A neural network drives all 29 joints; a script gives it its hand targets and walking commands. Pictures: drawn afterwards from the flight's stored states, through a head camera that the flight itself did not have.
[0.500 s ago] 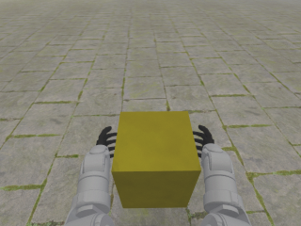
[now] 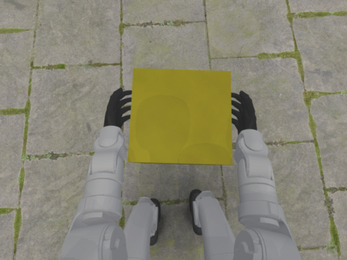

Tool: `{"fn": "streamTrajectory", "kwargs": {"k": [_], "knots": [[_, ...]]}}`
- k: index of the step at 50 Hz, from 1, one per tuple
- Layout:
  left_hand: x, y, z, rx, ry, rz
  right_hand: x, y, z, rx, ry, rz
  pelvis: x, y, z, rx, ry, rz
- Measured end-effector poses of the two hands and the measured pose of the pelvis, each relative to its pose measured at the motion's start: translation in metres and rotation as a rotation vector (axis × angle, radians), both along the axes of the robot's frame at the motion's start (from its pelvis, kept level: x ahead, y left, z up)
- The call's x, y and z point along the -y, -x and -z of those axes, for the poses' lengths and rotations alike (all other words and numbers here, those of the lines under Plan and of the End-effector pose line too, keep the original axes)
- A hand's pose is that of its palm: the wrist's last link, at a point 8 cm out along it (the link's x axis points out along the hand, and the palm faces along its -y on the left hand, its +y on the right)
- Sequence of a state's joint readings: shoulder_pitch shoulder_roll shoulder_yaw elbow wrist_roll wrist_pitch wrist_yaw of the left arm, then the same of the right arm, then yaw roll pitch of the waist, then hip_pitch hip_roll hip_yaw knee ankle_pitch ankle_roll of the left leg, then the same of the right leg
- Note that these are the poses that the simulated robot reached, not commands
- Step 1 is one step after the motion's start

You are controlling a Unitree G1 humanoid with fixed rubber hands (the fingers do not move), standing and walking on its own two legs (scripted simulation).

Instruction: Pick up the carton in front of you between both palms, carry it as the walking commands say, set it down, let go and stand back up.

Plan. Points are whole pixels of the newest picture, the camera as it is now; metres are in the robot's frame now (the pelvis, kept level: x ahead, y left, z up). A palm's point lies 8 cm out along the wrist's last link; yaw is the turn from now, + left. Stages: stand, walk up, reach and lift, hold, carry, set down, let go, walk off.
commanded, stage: set down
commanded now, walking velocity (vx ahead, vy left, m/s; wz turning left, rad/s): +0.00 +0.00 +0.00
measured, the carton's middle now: (178, 126) +0.42 -0.02 -0.16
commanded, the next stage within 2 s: none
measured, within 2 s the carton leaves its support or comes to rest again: rests again in 1.60 s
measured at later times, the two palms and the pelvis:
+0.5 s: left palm (132, 115) +0.47 +0.11 -0.21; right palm (234, 120) +0.44 -0.19 -0.21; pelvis -0.01 +0.01 -0.12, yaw +1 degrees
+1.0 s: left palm (146, 113) +0.52 +0.09 -0.37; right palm (226, 121) +0.48 -0.20 -0.37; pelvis -0.04 +0.00 -0.23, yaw +1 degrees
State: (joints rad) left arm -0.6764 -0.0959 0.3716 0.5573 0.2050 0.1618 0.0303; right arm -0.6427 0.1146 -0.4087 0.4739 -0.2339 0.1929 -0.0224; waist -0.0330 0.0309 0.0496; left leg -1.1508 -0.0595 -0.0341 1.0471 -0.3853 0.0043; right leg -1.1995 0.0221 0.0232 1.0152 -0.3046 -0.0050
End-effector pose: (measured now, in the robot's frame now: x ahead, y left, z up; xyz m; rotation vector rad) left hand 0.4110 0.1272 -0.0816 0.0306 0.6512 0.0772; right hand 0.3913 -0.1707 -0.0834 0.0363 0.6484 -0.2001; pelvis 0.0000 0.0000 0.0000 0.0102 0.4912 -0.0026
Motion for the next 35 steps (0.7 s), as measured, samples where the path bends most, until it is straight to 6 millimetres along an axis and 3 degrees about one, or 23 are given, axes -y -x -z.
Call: {"fn": "streamTrajectory", "kwargs": {"k": [13, 35], "knots": [[0.007, -0.038, 0.049, -0.021, 0.03, -0.004, 0.007, -0.033, 0.048, -0.019, -0.017, 0.03, -0.005, -0.004, 0.057, -0.191, 0.001, -0.003], [0.023, -0.08, 0.193, -0.032, 0.011, 0.041, 0.022, -0.066, 0.19, -0.032, -0.002, 0.05, -0.004, 0.03, 0.172, -0.301, -0.005, -0.016]]}}
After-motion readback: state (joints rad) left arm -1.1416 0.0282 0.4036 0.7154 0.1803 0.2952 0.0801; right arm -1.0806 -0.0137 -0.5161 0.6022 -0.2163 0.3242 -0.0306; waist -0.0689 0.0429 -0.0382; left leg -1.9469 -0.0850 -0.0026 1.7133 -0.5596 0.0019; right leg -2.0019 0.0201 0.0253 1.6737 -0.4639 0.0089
